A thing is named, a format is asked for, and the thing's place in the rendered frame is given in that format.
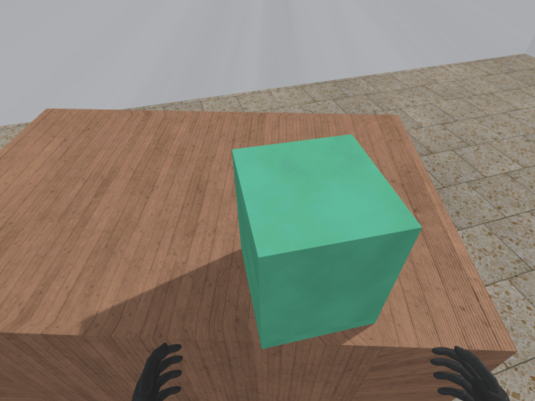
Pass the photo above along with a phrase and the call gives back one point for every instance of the pedestal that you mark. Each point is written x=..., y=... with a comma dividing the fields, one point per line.
x=119, y=232

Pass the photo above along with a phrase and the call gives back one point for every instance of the robot left hand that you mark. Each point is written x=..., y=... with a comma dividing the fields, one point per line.
x=148, y=386

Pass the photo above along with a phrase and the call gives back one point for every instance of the carton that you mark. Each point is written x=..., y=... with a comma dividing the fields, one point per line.
x=323, y=234

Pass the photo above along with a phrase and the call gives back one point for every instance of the robot right hand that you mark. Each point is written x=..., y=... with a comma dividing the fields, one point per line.
x=480, y=384

